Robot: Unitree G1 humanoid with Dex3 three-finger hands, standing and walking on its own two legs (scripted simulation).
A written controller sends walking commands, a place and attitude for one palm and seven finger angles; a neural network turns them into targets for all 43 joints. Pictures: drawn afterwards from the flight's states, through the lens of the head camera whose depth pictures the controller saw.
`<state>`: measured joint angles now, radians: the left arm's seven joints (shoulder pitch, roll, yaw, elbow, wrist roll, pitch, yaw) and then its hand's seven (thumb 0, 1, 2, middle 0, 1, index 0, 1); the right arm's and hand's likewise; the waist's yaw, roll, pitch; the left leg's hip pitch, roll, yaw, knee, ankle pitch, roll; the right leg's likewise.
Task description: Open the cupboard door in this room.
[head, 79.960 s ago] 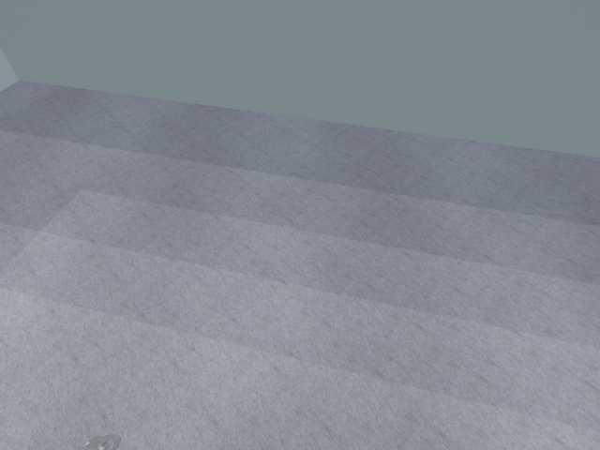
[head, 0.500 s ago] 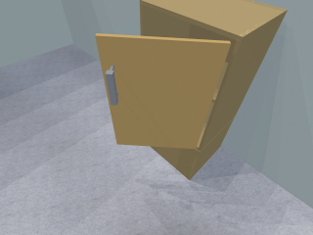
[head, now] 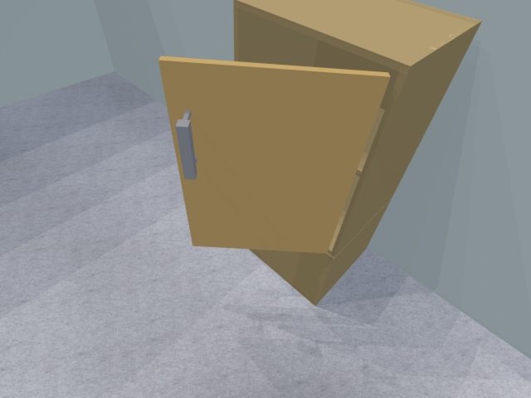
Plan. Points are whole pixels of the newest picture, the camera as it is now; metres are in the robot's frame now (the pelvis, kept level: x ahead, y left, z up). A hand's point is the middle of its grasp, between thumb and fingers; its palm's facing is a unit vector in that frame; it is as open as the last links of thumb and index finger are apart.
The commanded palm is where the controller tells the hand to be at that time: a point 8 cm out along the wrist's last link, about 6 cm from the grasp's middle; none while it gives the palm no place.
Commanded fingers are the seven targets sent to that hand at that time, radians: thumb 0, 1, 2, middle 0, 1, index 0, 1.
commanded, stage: shuffle to correct the standing spot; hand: left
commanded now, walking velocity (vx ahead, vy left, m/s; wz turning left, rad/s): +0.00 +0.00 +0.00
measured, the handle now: (189, 145) +0.59 +0.20 +0.04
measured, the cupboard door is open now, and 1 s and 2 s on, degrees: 42 42 42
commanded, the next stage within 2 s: come to a stop and stand still in 0.18 s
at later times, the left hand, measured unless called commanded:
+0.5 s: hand out of the picture +0.01 +0.15 -0.18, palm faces +0.01 -0.99 -0.14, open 7.4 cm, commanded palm none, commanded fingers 0.00 0.90 0.90 -0.20 -0.30 -0.20 -0.30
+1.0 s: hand out of the picture +0.05 +0.18 -0.17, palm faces -0.03 -0.96 -0.27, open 7.4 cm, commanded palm none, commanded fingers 0.00 0.90 0.90 -0.20 -0.30 -0.20 -0.30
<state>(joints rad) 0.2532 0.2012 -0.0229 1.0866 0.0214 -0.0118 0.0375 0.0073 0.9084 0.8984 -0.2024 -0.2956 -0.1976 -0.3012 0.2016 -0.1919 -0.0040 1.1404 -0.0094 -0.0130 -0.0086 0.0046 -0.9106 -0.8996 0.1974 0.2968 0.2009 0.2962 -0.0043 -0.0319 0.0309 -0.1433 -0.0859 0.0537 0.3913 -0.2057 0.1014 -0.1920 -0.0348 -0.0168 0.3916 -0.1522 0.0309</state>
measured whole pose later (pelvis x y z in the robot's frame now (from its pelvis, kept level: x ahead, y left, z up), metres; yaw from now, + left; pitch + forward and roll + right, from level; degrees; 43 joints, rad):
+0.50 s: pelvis +0.05 +0.00 +0.00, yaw -1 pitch -2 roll -1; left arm 0.37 0.12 -0.02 1.12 0.01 0.00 0.05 0.01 0.91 0.90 -0.20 -0.30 -0.20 -0.30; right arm 0.30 -0.13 -0.01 1.16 0.00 -0.02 -0.05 0.00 -0.91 -0.90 0.20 0.30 0.20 0.30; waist -0.01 -0.02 0.05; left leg -0.09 -0.07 0.07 0.43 -0.30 0.09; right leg -0.16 -0.03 -0.02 0.46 -0.25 0.03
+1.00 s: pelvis +0.01 -0.01 -0.01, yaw -2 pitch -2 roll +1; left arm 0.27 0.20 -0.02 1.01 0.03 0.00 0.02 0.01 0.91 0.90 -0.20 -0.30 -0.20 -0.30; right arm 0.25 -0.21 0.00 0.97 -0.02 -0.01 -0.01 0.01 -0.92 -0.90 0.20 0.30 0.20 0.30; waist 0.00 0.04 0.01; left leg -0.18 -0.07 0.09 0.46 -0.26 0.09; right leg -0.26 -0.03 0.00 0.52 -0.22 0.00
